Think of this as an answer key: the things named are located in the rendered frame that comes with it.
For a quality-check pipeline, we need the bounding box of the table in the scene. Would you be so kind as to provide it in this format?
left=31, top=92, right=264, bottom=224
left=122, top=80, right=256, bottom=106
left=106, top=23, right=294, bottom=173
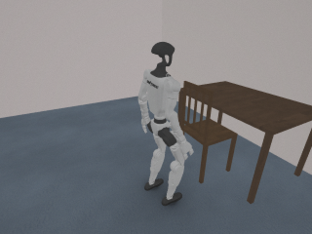
left=177, top=81, right=312, bottom=204

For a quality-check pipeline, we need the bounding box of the left robot hand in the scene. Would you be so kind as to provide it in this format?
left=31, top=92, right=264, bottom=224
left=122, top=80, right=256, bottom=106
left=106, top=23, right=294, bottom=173
left=141, top=117, right=151, bottom=133

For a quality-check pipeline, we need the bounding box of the right robot upper arm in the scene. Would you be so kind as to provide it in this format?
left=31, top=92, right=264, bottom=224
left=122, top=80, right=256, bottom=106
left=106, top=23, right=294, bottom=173
left=165, top=77, right=181, bottom=121

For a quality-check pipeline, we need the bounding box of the right robot thigh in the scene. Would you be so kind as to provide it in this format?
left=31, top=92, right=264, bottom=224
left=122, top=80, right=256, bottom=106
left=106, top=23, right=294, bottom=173
left=161, top=129, right=185, bottom=173

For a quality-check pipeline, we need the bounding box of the left robot upper arm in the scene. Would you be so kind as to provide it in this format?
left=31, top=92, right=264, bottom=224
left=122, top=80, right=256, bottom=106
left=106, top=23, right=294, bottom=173
left=137, top=69, right=154, bottom=102

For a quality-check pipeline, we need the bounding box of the left robot forearm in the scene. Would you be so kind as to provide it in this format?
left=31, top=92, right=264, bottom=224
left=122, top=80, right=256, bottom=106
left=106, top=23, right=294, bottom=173
left=137, top=98, right=149, bottom=119

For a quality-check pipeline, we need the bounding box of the robot head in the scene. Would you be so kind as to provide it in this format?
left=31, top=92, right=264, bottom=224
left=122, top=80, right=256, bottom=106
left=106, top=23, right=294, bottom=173
left=150, top=42, right=175, bottom=78

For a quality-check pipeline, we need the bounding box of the right robot forearm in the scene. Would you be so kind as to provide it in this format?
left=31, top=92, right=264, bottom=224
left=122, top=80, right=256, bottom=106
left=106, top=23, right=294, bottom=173
left=169, top=112, right=187, bottom=145

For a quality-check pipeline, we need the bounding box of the chair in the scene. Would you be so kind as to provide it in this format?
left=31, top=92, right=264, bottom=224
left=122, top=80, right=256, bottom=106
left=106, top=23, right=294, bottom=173
left=180, top=81, right=238, bottom=183

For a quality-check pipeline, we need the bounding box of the right robot hand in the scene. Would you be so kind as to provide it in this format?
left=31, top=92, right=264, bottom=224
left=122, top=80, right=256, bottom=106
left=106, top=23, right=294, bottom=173
left=179, top=141, right=194, bottom=160

